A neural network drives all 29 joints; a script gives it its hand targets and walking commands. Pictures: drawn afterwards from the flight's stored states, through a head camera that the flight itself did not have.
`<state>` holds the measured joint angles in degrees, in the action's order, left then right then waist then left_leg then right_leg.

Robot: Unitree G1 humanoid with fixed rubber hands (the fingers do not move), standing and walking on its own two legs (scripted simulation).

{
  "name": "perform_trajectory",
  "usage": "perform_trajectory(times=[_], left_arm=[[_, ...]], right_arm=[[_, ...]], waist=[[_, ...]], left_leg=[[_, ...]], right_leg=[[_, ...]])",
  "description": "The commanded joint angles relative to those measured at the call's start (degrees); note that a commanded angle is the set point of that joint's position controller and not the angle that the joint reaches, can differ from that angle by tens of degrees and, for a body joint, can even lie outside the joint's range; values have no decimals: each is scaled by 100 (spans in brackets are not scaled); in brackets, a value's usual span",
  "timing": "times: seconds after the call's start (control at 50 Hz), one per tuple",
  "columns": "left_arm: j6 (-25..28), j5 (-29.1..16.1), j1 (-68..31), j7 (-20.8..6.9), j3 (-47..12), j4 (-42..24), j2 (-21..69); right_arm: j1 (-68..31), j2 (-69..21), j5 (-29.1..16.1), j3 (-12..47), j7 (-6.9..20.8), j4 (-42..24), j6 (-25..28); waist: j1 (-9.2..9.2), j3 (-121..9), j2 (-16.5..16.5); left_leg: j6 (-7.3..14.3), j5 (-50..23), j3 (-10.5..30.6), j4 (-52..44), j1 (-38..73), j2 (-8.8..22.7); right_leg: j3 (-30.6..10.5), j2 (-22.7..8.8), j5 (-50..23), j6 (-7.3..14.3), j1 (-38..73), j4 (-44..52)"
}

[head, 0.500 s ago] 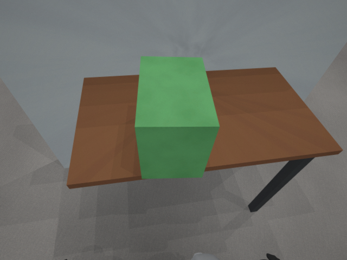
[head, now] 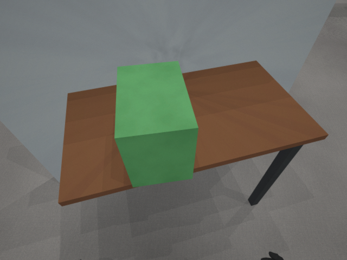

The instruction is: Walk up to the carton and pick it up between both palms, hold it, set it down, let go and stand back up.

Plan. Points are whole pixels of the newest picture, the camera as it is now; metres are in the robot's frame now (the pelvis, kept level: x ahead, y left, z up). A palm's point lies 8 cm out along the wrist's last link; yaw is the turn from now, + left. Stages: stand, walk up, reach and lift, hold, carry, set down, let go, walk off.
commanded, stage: walk up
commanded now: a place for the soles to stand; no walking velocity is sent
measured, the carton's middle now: (155, 123) +0.46 +0.05 +0.03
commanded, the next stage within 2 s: reach and lift in 0.66 s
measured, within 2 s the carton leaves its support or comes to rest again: neither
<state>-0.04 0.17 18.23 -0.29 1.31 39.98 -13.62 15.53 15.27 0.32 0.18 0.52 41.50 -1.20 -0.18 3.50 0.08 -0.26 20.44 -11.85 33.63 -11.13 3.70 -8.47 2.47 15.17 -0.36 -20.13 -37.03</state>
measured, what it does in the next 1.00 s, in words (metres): stands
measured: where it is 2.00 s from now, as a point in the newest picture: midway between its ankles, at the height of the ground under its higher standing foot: outside the picture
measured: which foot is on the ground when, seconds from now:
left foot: down 0.00-1.00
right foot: down 0.00-1.00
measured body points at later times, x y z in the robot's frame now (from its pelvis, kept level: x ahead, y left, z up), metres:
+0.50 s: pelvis -0.01 -0.01 +0.00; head +0.01 -0.01 +0.45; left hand +0.11 +0.25 -0.11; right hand +0.07 -0.28 -0.12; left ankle -0.02 +0.12 -0.73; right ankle +0.05 -0.12 -0.73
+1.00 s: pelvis -0.02 -0.01 -0.01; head +0.02 -0.01 +0.43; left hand +0.17 +0.21 -0.10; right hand +0.15 -0.26 -0.11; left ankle -0.03 +0.12 -0.73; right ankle +0.05 -0.12 -0.73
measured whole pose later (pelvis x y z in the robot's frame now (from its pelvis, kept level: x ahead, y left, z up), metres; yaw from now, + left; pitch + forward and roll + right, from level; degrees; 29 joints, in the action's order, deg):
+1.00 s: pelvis -0.02 -0.01 -0.01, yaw +4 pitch -5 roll +1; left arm -21.0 2.4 4.7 0.6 0.3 23.2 -10.9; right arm 8.1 11.2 1.1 -5.7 1.5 39.2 6.6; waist -2.2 9.9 2.1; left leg -1.2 23.1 -6.2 42.8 -14.6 3.7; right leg -2.3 0.9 18.0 0.6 -21.0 -43.7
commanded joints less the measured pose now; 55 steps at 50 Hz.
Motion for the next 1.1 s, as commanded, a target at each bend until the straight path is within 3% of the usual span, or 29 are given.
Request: perform_trajectory(times=[0.0,0.04,0.14,0.24,0.28,0.34,0.38,0.44,0.52,0.58,0.64,0.66,0.68,0.7,0.72,0.74,0.78,0.82,0.9,0.96,1.08], left_arm=[[69,18,-78,28,308,-577,-993],[41,30,-98,23,321,-578,-1000],[-30,-14,-181,2,378,-560,-1109],[-59,-56,-400,8,391,-555,-1238],[-63,-63,-459,8,368,-528,-1207],[-67,-33,-558,-18,325,-513,-1098],[-54,9,-508,-42,312,-504,-1033],[-25,58,-409,-78,312,-505,-991],[6,1,-400,-96,377,-540,-1074],[1,-51,-438,-66,387,-521,-1161],[-35,-62,-519,-23,383,-473,-1206],[-931,-174,-3107,182,106,-975,-930],[-1343,-28,-2584,367,-29,-967,-682],[-1508,111,-2688,402,24,-1171,-630],[-1639,149,-2472,332,17,-1077,-677],[-1790,159,-2392,225,43,-1285,-742],[-2051,150,-2296,91,28,-1683,-772],[-2190,160,-1921,51,32,-2038,-733],[-2020,306,-1196,151,378,-2532,-779],[-1799,309,-1236,263,426,-2472,-697],[-1503,126,-1786,325,132,-2446,-594]], right_arm=[[-6,1104,4,-341,-99,-614,164],[8,1131,5,-360,-105,-626,123],[-29,1058,-17,-361,-107,-692,-2],[179,884,-30,-337,-102,-668,6],[277,895,-29,-340,-104,-651,53],[319,984,-9,-371,-111,-638,124],[260,1136,27,-425,-120,-627,153],[151,1250,47,-445,-130,-639,155],[96,1182,15,-415,-110,-657,75],[190,1033,-28,-391,-95,-658,45],[485,905,-41,-381,-88,-602,58],[-2292,426,649,-879,147,-588,935],[-1624,767,709,-981,346,-240,1099],[-1557,981,598,-1037,435,-199,1132],[-1290,932,553,-1128,400,-97,1129],[-1033,818,526,-1145,313,-207,1112],[-736,642,400,-1212,132,-501,1062],[-459,600,249,-1214,26,-638,959],[-123,713,-1,-919,42,-711,905],[-254,520,4,-699,53,-775,1029],[-392,94,151,-641,-17,-1353,1050]], waist=[[13,-509,166],[-1,-651,45],[20,-480,27],[-33,-255,408],[-52,-313,386],[-47,-219,172],[-5,-245,70],[42,-234,-134],[34,-127,-128],[-4,-90,321],[-107,-206,548],[-55,-286,33],[25,294,-93],[-2,216,-189],[-167,-34,48],[-149,-317,412],[-237,-840,837],[-282,-1061,689],[-139,-1435,198],[-92,-956,32],[-206,41,-103]], left_leg=[[478,-1396,822,-618,195,822],[511,-1462,710,-498,272,852],[441,-263,639,-408,11,651],[225,351,652,-168,251,158],[209,281,695,-270,360,141],[309,126,818,-614,301,396],[471,75,910,-850,110,793],[636,-57,916,-1042,-205,1148],[504,470,696,-826,-376,882],[328,472,593,-392,66,453],[205,529,638,-192,380,111],[46,908,650,66,-1126,-55],[134,1497,705,-234,-1576,139],[281,1792,757,-483,-2007,314],[252,1246,562,-144,-1854,260],[187,886,474,274,-1272,145],[87,525,518,681,-53,15],[33,168,577,519,194,-6],[-91,-871,484,-36,-177,-111],[-71,-1030,483,-440,-34,-244],[46,-83,402,-1079,-254,-270]], right_leg=[[-260,-301,-2090,341,150,202],[-226,-288,-2137,378,234,102],[-527,-334,-1404,521,72,413],[-1316,-526,-256,678,-558,1271],[-1272,-473,-241,631,-543,1323],[-878,-281,-348,469,-558,1014],[-433,-95,-684,344,-316,539],[-97,-93,-950,260,71,145],[-379,-179,-755,366,79,450],[-941,-330,-262,508,-467,1064],[-1455,-455,344,617,-718,1572],[587,-471,1505,535,-873,252],[915,-239,1378,527,-423,-126],[1084,-97,996,444,228,-416],[990,-182,753,482,315,-400],[807,-357,703,488,19,-144],[561,-629,638,509,-543,348],[782,-449,-273,429,-362,241],[857,-125,-1773,271,1234,125],[776,-143,-1778,209,1222,428],[672,-259,-830,130,1127,1035]])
